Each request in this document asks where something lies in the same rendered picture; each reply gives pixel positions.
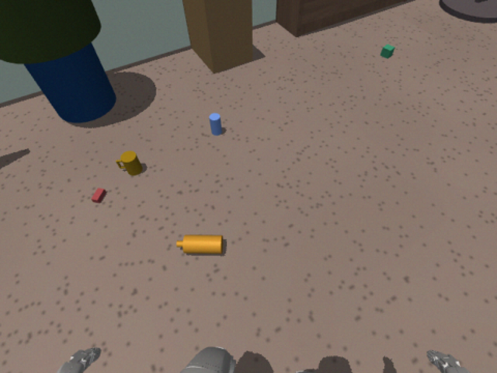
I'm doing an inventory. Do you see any potted plant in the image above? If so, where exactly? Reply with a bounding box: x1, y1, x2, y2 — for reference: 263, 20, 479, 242
0, 0, 116, 123

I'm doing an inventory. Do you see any bookshelf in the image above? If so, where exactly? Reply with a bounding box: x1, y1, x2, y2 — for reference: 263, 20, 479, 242
276, 0, 407, 37

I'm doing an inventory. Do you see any left robot hand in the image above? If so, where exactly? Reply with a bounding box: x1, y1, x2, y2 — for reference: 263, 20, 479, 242
57, 347, 101, 373

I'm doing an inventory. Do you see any right robot hand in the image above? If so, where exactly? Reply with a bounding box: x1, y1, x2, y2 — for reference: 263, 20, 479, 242
427, 350, 470, 373

